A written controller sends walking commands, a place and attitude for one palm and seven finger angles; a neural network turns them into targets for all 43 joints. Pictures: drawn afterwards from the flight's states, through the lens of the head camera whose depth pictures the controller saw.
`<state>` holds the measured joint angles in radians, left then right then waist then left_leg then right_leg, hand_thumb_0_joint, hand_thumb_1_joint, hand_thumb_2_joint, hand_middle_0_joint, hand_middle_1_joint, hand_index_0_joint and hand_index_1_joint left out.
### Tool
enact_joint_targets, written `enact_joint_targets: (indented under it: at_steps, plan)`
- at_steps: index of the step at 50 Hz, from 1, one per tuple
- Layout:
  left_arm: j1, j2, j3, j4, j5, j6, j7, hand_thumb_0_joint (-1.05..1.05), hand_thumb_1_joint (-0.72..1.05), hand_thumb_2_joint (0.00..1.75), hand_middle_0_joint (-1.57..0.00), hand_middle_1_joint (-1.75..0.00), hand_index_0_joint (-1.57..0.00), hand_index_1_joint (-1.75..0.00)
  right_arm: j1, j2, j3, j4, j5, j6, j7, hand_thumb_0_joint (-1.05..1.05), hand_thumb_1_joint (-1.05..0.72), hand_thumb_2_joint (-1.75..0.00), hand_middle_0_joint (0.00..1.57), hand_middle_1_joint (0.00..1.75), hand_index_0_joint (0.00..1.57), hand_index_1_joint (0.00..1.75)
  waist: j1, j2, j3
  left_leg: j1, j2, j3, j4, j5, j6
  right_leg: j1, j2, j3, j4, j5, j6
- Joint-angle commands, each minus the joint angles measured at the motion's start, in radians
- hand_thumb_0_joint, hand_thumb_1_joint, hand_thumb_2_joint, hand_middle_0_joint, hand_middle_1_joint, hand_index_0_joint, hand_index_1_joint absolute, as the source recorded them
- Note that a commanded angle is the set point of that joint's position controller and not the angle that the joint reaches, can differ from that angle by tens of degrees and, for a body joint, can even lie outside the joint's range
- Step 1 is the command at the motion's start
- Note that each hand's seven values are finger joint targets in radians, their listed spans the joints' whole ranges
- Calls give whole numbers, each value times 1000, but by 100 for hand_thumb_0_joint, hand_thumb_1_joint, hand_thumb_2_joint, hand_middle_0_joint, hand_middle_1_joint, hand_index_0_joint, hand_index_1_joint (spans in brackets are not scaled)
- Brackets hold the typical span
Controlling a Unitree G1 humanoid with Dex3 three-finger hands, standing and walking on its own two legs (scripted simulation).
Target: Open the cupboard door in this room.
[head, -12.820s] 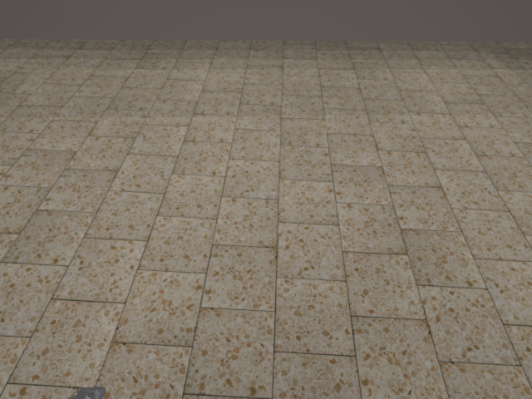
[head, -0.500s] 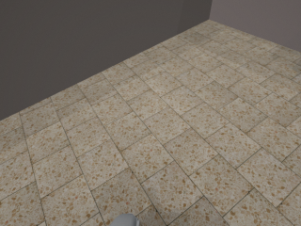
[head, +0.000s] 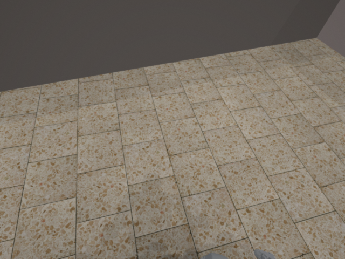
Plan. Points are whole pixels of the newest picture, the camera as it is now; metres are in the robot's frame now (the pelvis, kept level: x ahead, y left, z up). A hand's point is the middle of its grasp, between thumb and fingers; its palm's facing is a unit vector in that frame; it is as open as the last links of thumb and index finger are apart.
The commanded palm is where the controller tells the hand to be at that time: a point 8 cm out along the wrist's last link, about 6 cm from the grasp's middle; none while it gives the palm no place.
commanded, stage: turn or walk to find it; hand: left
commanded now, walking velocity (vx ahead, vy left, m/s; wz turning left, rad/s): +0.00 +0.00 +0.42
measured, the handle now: out of the picture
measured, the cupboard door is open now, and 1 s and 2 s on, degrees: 0 0 0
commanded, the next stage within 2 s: none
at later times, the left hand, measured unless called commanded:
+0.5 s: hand out of the picture +0.00 +0.15 -0.16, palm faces +0.22 -0.95 -0.24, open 7.3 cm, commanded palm none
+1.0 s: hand out of the picture -0.05 +0.22 -0.16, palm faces +0.42 -0.87 -0.25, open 7.4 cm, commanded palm none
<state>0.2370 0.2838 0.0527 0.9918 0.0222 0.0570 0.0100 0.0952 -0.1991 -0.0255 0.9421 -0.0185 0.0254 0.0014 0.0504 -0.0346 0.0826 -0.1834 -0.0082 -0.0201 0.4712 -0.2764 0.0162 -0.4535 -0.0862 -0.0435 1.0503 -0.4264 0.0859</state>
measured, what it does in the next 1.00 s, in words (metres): steps on the spot, turning left: right foot, then left foot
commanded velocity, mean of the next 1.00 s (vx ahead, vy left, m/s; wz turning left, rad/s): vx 0.00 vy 0.00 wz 0.42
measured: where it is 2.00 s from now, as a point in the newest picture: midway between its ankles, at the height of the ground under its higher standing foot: outside the picture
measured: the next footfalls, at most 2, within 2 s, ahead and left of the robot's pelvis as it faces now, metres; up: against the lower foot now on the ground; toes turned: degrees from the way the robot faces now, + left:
right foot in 0.20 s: +0.05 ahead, -0.14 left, +0.00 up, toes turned +0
left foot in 0.64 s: -0.05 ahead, +0.09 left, +0.00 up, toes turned +22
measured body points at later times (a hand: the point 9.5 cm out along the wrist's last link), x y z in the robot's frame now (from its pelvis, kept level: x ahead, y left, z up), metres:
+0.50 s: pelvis -0.02 -0.04 +0.00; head +0.02 -0.05 +0.45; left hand -0.01 +0.20 -0.14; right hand +0.07 -0.29 -0.16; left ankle -0.08 +0.09 -0.68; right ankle +0.01 -0.14 -0.74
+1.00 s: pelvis -0.04 -0.01 +0.00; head -0.01 +0.02 +0.45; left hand -0.07 +0.27 -0.14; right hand +0.12 -0.20 -0.14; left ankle -0.09 +0.08 -0.74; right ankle +0.00 -0.15 -0.68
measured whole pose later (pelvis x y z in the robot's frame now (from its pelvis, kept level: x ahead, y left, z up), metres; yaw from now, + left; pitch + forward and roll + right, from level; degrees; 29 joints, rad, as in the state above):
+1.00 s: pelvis -0.04 -0.01 +0.00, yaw +25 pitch +0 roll -1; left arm 0.15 0.25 0.05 0.97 0.02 0.05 0.01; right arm 0.20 -0.18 -0.04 0.97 -0.02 0.02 0.00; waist -0.01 -0.02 0.07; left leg -0.20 -0.04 -0.04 0.44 -0.24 0.04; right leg -0.41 -0.07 -0.03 0.94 -0.43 0.10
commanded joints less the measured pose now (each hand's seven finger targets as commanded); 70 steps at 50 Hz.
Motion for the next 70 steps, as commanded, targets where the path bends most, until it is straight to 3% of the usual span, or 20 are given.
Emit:
enact_joint_targets:
  at_steps: [1, 6, 8, 10, 11, 13, 16, 26, 30, 32, 33, 34, 39, 49, 55, 56, 57, 58, 62, 70]
  plan:
    - [-35, 51, 11, -99, -7, -20, 6, 0, 90, 90, -20, -30, -20, -30, 56, -230, -68, -47, -1, -10, -14, 0, -90, -90, 20, 30, 20, 30, -62, 199, -59, 44, 238, -193, -124, 468, 157, -27, 3, 10, -97, -6, 9]
    - [16, 41, 12, -106, -13, -37, 7, 0, 90, 90, -20, -30, -20, -30, 34, -236, -79, -67, -6, -1, -12, 0, -90, -90, 20, 30, 20, 30, -40, 214, -83, -61, 216, -268, -64, 421, 140, 174, 47, -15, -377, 49, -10]
    - [92, 68, 20, -89, -8, -55, 10, 0, 90, 90, -20, -30, -20, -30, 34, -210, -78, -75, 3, -1, -9, 0, -90, -90, 20, 30, 20, 30, -3, 129, -117, -146, 144, -234, 50, 294, 76, 348, 24, -13, -625, 237, -15]
    - [105, 209, 43, -105, 12, -71, 19, 0, 90, 90, -20, -30, -20, -30, 58, -106, -63, -110, 9, -1, -2, 0, -90, -90, 20, 30, 20, 30, 4, -268, -110, -382, -63, -35, 440, -321, -37, 422, -371, 377, -754, 437, -180]
    - [86, 185, 48, -113, -1, -73, 23, 0, 90, 90, -20, -30, -20, -30, 65, -150, -74, -93, -1, 17, -6, 0, -90, -90, 20, 30, 20, 30, 4, -261, -120, -350, -17, -100, 601, -317, -28, 314, -384, 373, -782, 372, -224]
    - [-28, 124, 31, -139, -2, -69, 22, 0, 90, 90, -20, -30, -20, -30, 82, -151, -80, -53, -3, 26, 5, 0, -90, -90, 20, 30, 20, 30, -49, -122, -51, -362, 12, -84, 761, -183, -37, 238, -286, 235, -769, 294, -211]
    - [-61, 79, 17, -149, 1, -73, 25, 0, 90, 90, -20, -30, -20, -30, 128, -127, -71, -18, -4, 33, 16, 0, -90, -90, 20, 30, 20, 30, -68, -130, -53, -333, 34, -34, 758, -90, -64, 240, -228, 76, -745, 391, -185]
    - [44, 147, 41, -79, 12, -61, 25, 0, 90, 90, -20, -30, -20, -30, 52, -88, -43, -23, 10, 15, 11, 0, -90, -90, 20, 30, 20, 30, 3, -161, -102, -215, 41, 80, 331, -211, -65, 369, -287, 20, -673, 573, -237]
    - [10, 134, 42, -70, -3, -47, 20, 0, 90, 90, -20, -30, -20, -30, 149, -110, -44, -1, 9, -4, 7, 0, -90, -90, 20, 30, 20, 30, -61, -79, -145, 18, 47, 102, -26, 39, -43, 262, -251, -70, -519, 470, -140]
    - [2, 26, 17, -124, -12, -32, 11, 0, 90, 90, -20, -30, -20, -30, 196, -270, -78, -10, -2, -16, 2, 0, -90, -90, 20, 30, 20, 30, -91, 368, -121, 163, 396, -341, -170, 452, 114, -99, -49, -141, -178, -169, -14]
    - [-82, 41, 12, -133, -2, -16, 19, 0, 90, 90, -20, -30, -20, -30, 222, -272, -81, 11, -4, -12, -8, 0, -90, -90, 20, 30, 20, 30, -128, 325, -102, 63, 415, -354, -193, 410, 164, -74, -37, -40, -49, -200, -22]
    - [-111, 39, 18, -128, -4, -13, 17, 0, 90, 90, -20, -30, -20, -30, 193, -250, -77, 9, -5, -12, -19, 0, -90, -90, 20, 30, 20, 30, -106, 296, -79, 39, 375, -330, -180, 380, 166, -105, -37, 6, 18, -149, -24]
    - [-47, 46, 21, -66, -5, -25, 1, 0, 90, 90, -20, -30, -20, -30, 114, -191, -54, -12, 4, -27, -26, 0, -90, -90, 20, 30, 20, 30, -57, 159, -91, 104, 244, -153, -138, 557, 126, -97, -24, 17, 68, 40, -2]
    - [-131, 27, 9, -118, -12, -28, 13, 0, 90, 90, -20, -30, -20, -30, 168, -200, -75, -13, -5, -15, -22, 0, -90, -90, 20, 30, 20, 30, -92, 173, -107, 138, 246, -262, -92, 618, 166, -29, 16, 23, -175, -33, 6]
    - [3, 36, 15, -97, -16, -48, 17, 0, 90, 90, -20, -30, -20, -30, 106, -196, -80, -39, -2, -5, -14, 0, -90, -90, 20, 30, 20, 30, -24, 143, -131, -72, 165, -289, -11, 428, 99, 296, 45, -10, -602, 202, -23]
    - [34, 77, 23, -91, -10, -60, 22, 0, 90, 90, -20, -30, -20, -30, 119, -161, -76, -42, 7, -9, -9, 0, -90, -90, 20, 30, 20, 30, -15, 52, -149, -176, 112, -245, 67, 262, 48, 428, -37, 59, -704, 281, -39]
    - [51, 158, 38, -90, 5, -70, 29, 0, 90, 90, -20, -30, -20, -30, 134, -97, -64, -61, 13, -11, -3, 0, -90, -90, 20, 30, 20, 30, -13, -193, -158, -342, -31, -81, 252, -72, -25, 514, -278, 299, -743, 379, -131]
    - [49, 178, 39, -106, -1, -67, 25, 0, 90, 90, -20, -30, -20, -30, 110, -121, -74, -71, 3, 4, -7, 0, -90, -90, 20, 30, 20, 30, -1, -223, -126, -343, -48, -62, 451, -318, -37, 374, -398, 364, -772, 404, -231]
    - [-88, 71, 19, -140, -6, -71, 25, 0, 90, 90, -20, -30, -20, -30, 152, -117, -78, -10, -7, 32, 10, 0, -90, -90, 20, 30, 20, 30, -75, -77, -30, -351, 17, -59, 749, -119, -54, 241, -233, 127, -755, 370, -199]
    - [32, 99, 29, -86, 5, -72, 26, 0, 90, 90, -20, -30, -20, -30, 72, -100, -58, -12, -1, 33, 11, 0, -90, -90, 20, 30, 20, 30, -21, -124, -60, -312, 45, 13, 542, -164, -88, 360, -255, 40, -720, 551, -221]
